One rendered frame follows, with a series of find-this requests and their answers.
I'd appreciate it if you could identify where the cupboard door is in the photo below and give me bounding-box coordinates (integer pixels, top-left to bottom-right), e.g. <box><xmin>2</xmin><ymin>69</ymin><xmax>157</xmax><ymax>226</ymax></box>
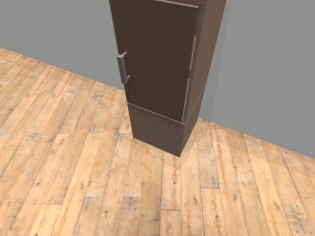
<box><xmin>110</xmin><ymin>0</ymin><xmax>199</xmax><ymax>122</ymax></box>

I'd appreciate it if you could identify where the handle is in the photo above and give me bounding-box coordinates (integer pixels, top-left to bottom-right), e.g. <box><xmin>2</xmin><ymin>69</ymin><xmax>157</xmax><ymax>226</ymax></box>
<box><xmin>117</xmin><ymin>51</ymin><xmax>131</xmax><ymax>85</ymax></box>

